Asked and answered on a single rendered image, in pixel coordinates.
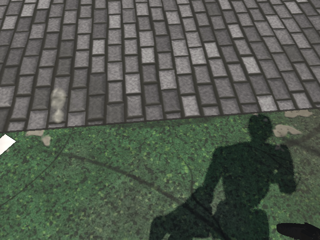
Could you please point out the right robot hand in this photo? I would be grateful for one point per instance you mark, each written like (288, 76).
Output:
(299, 231)

